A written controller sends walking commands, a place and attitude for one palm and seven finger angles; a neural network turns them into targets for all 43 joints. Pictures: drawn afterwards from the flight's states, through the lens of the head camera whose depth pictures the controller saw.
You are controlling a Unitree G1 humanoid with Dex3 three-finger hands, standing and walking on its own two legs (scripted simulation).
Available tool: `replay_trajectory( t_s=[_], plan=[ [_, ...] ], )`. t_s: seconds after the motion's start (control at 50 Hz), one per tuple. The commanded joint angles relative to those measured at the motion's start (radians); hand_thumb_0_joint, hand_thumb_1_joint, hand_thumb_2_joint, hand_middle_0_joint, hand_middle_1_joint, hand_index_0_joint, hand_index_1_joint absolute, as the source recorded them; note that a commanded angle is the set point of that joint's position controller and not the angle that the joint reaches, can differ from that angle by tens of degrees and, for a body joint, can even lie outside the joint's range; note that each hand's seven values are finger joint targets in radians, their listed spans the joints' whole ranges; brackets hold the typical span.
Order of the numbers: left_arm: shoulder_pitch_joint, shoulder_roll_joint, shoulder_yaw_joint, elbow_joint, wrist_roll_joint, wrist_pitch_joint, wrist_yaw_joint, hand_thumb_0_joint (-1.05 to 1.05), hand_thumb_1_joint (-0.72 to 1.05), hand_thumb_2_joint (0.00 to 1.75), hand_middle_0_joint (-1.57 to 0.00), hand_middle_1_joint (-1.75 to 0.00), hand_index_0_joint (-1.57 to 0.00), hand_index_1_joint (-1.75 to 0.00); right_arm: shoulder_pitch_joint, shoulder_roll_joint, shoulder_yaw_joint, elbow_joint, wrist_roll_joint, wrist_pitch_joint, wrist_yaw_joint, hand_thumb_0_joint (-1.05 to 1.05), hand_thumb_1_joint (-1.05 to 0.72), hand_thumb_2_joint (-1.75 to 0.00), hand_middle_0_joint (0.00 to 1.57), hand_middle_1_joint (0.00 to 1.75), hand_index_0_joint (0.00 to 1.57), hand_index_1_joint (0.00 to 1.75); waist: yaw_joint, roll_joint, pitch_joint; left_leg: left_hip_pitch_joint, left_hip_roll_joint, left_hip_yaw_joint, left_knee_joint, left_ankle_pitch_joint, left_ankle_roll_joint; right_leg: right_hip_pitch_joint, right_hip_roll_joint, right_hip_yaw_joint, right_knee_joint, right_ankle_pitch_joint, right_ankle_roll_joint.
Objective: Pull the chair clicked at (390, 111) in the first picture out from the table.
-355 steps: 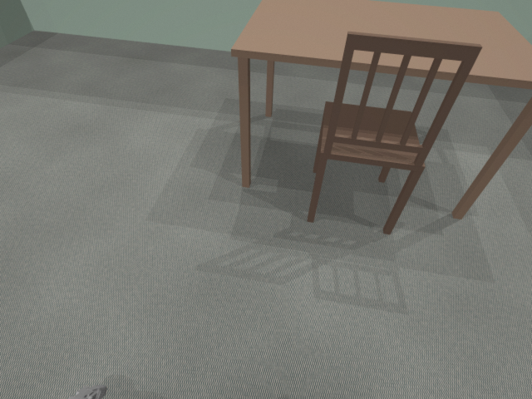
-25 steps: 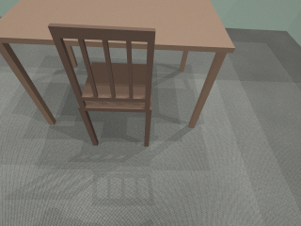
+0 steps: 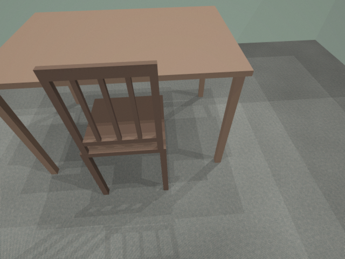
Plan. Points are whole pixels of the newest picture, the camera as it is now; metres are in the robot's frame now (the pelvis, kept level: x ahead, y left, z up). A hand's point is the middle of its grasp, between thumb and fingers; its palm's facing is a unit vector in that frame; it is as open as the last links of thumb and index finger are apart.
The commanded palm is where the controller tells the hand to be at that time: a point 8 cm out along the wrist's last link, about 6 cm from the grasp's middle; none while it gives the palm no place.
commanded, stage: take the last steps up to it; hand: left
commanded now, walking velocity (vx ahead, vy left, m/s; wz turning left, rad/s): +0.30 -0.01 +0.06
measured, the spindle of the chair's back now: (111, 112) +0.64 +0.25 -0.08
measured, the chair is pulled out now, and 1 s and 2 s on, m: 0.00 0.00 0.00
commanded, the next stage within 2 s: come to a stop and stand still in 0.42 s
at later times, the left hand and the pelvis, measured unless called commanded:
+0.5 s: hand out of the picture +0.08 +0.14 -0.18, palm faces +0.16 -0.98 -0.11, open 7.4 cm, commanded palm none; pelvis +0.17 +0.01 -0.01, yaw +3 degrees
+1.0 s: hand (108, 217) +0.27 +0.20 -0.17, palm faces +0.03 -0.97 -0.26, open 7.4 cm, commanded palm none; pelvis +0.20 +0.00 +0.00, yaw -1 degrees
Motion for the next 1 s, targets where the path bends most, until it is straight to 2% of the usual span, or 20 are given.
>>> replay_trajectory(
  t_s=[0.0,0.02,0.06,0.1,0.14,0.2,0.3,0.4,0.42,0.46,0.48,0.5,0.52,0.58,0.64,0.74,0.82,0.92,0.96,0.98],
  plan=[
    [0.291,0.212,0.053,0.032,0.006,-0.059,0.022,0.0,0.9,0.9,-0.2,-0.3,-0.2,-0.3,-0.023,-0.049,-0.001,-0.074,0.021,-0.04,0.001,0.0,-0.9,-0.9,0.2,0.3,0.2,0.3,0.151,-0.295,-0.069,-0.508,0.028,0.021,0.422,-0.09,0.034,0.55,-0.283,0.413,-0.292,-0.067,-0.139],
    [0.361,0.25,0.056,0.043,-0.01,-0.056,0.028,0.0,0.9,0.9,-0.2,-0.3,-0.2,-0.3,-0.079,-0.088,-0.007,-0.107,0.014,-0.036,0.002,0.0,-0.9,-0.9,0.2,0.3,0.2,0.3,0.176,-0.266,-0.072,-0.59,0.021,-0.014,0.627,-0.258,0.033,0.512,-0.387,0.577,-0.403,-0.128,-0.211],
    [0.23,0.181,0.046,0.027,-0.016,-0.061,0.033,0.0,0.9,0.9,-0.2,-0.3,-0.2,-0.3,-0.108,-0.093,-0.025,-0.084,0.009,-0.03,0.012,0.0,-0.9,-0.9,0.2,0.3,0.2,0.3,0.124,-0.147,0.031,-0.612,0.092,-0.076,0.775,-0.088,0.039,0.324,-0.335,0.489,-0.457,-0.272,-0.203],
    [0.141,0.101,0.023,0.006,-0.014,-0.066,0.039,0.0,0.9,0.9,-0.2,-0.3,-0.2,-0.3,-0.088,-0.058,-0.022,-0.064,0.005,-0.016,0.017,0.0,-0.9,-0.9,0.2,0.3,0.2,0.3,0.065,-0.06,0.089,-0.563,0.132,-0.074,0.757,0.03,0.019,0.203,-0.272,0.307,-0.462,-0.112,-0.171],
    [0.144,0.06,0.008,0.014,-0.012,-0.079,0.041,0.0,0.9,0.9,-0.2,-0.3,-0.2,-0.3,-0.049,-0.021,-0.016,-0.047,0.002,-0.005,0.019,0.0,-0.9,-0.9,0.2,0.3,0.2,0.3,0.032,-0.066,0.101,-0.532,0.13,-0.049,0.728,0.09,-0.002,0.164,-0.219,0.173,-0.453,0.12,-0.157],
    [0.188,0.055,0.001,0.039,-0.01,-0.089,0.042,0.0,0.9,0.9,-0.2,-0.3,-0.2,-0.3,-0.076,-0.011,-0.018,-0.058,0.002,0.006,0.023,0.0,-0.9,-0.9,0.2,0.3,0.2,0.3,0.025,-0.084,0.105,-0.546,0.129,-0.021,0.663,0.13,-0.022,0.174,-0.193,0.098,-0.441,0.342,-0.163],
    [0.234,0.077,-0.001,0.069,-0.006,-0.093,0.047,0.0,0.9,0.9,-0.2,-0.3,-0.2,-0.3,-0.202,-0.01,-0.014,-0.104,0.008,-0.001,0.035,0.0,-0.9,-0.9,0.2,0.3,0.2,0.3,0.046,-0.105,0.105,-0.546,0.123,0.018,0.466,0.17,-0.024,0.235,-0.183,0.06,-0.402,0.5,-0.177],
    [0.261,0.093,0.007,0.097,0.0,-0.08,0.054,0.0,0.9,0.9,-0.2,-0.3,-0.2,-0.3,-0.282,-0.009,-0.008,-0.133,0.01,-0.016,0.036,0.0,-0.9,-0.9,0.2,0.3,0.2,0.3,0.066,-0.124,0.107,-0.432,0.088,0.037,0.297,0.126,0.006,0.262,-0.204,0.063,-0.329,0.565,-0.164],
    [0.257,0.096,0.01,0.098,-0.001,-0.077,0.055,0.0,0.9,0.9,-0.2,-0.3,-0.2,-0.3,-0.266,-0.015,-0.008,-0.131,0.009,-0.02,0.033,0.0,-0.9,-0.9,0.2,0.3,0.2,0.3,0.058,-0.123,0.093,-0.383,0.074,0.044,0.256,0.124,0.014,0.269,-0.195,0.055,-0.288,0.595,-0.157],
    [0.246,0.088,0.009,0.104,-0.007,-0.071,0.057,0.0,0.9,0.9,-0.2,-0.3,-0.2,-0.3,-0.118,-0.047,-0.015,-0.086,0.001,-0.03,0.019,0.0,-0.9,-0.9,0.2,0.3,0.2,0.3,-0.01,-0.079,0.007,-0.151,0.036,0.05,0.111,0.229,0.027,0.238,-0.145,0.02,-0.061,0.626,-0.121],
    [0.27,0.063,0.006,0.098,-0.012,-0.068,0.054,0.0,0.9,0.9,-0.2,-0.3,-0.2,-0.3,-0.007,-0.121,-0.029,-0.06,-0.007,-0.039,0.011,0.0,-0.9,-0.9,0.2,0.3,0.2,0.3,-0.041,0.061,-0.081,0.042,0.141,-0.062,0.085,0.385,0.058,0.121,-0.074,-0.012,0.146,0.388,-0.085],
    [0.32,0.011,-0.004,0.086,-0.028,-0.065,0.05,0.0,0.9,0.9,-0.2,-0.3,-0.2,-0.3,0.055,-0.209,-0.044,-0.056,-0.007,-0.042,-0.001,0.0,-0.9,-0.9,0.2,0.3,0.2,0.3,-0.031,0.29,-0.18,0.228,0.394,-0.366,0.028,0.661,0.164,-0.104,0.052,-0.067,0.406,-0.205,-0.041],
    [0.311,0.025,-0.005,0.079,-0.02,-0.061,0.058,0.0,0.9,0.9,-0.2,-0.3,-0.2,-0.3,0.047,-0.207,-0.036,-0.058,0.012,-0.025,-0.012,0.0,-0.9,-0.9,0.2,0.3,0.2,0.3,-0.02,0.235,-0.208,0.177,0.444,-0.407,-0.035,0.743,0.215,-0.111,0.058,0.037,0.541,-0.353,-0.051],
    [0.247,-0.006,-0.016,0.114,-0.025,-0.029,0.066,0.0,0.9,0.9,-0.2,-0.3,-0.2,-0.3,-0.212,-0.08,0.007,-0.101,0.018,-0.029,-0.034,0.0,-0.9,-0.9,0.2,0.3,0.2,0.3,0.065,0.068,-0.027,-0.139,0.373,-0.192,-0.078,0.861,0.178,-0.022,-0.039,0.111,0.458,-0.216,-0.005],
    [0.256,0.006,-0.012,0.118,-0.019,0.013,0.068,0.0,0.9,0.9,-0.2,-0.3,-0.2,-0.3,-0.228,-0.088,0.008,-0.084,0.023,-0.016,-0.043,0.0,-0.9,-0.9,0.2,0.3,0.2,0.3,0.075,0.077,-0.034,-0.141,0.335,-0.095,-0.083,0.957,0.137,0.025,-0.025,0.1,0.352,-0.137,0.022],
    [0.196,0.057,0.024,0.047,-0.003,0.063,0.067,0.0,0.9,0.9,-0.2,-0.3,-0.2,-0.3,-0.218,-0.126,-0.029,-0.106,0.018,0.018,-0.05,0.0,-0.9,-0.9,0.2,0.3,0.2,0.3,0.063,0.08,-0.054,-0.13,0.371,-0.095,-0.065,0.884,0.165,-0.074,0.012,0.117,0.492,-0.117,0.029],
    [0.131,0.068,0.035,-0.006,-0.004,0.072,0.062,0.0,0.9,0.9,-0.2,-0.3,-0.2,-0.3,-0.251,-0.135,-0.041,-0.13,0.009,0.028,-0.042,0.0,-0.9,-0.9,0.2,0.3,0.2,0.3,0.059,0.131,-0.045,-0.14,0.342,-0.07,-0.05,0.753,0.157,-0.107,0.029,0.122,0.501,-0.105,0.035],
    [0.054,0.064,0.021,-0.053,-0.007,0.059,0.058,0.0,0.9,0.9,-0.2,-0.3,-0.2,-0.3,-0.227,-0.144,-0.051,-0.136,0.0,0.036,-0.028,0.0,-0.9,-0.9,0.2,0.3,0.2,0.3,0.032,0.215,-0.051,-0.128,0.328,-0.109,-0.049,0.556,0.151,-0.033,0.02,0.075,0.246,-0.159,0.018],
    [0.063,0.064,0.017,-0.051,-0.009,0.046,0.059,0.0,0.9,0.9,-0.2,-0.3,-0.2,-0.3,-0.216,-0.153,-0.054,-0.132,0.0,0.039,-0.021,0.0,-0.9,-0.9,0.2,0.3,0.2,0.3,0.034,0.219,-0.071,-0.131,0.328,-0.139,-0.038,0.477,0.143,0.031,0.024,0.062,0.108,-0.146,0.006],
    [0.079,0.073,0.015,-0.043,-0.009,0.038,0.06,0.0,0.9,0.9,-0.2,-0.3,-0.2,-0.3,-0.21,-0.15,-0.054,-0.129,0.004,0.041,-0.017,0.0,-0.9,-0.9,0.2,0.3,0.2,0.3,0.041,0.179,-0.074,-0.151,0.309,-0.133,-0.016,0.447,0.127,0.084,0.033,0.048,0.01,-0.086,0.003]
  ],
)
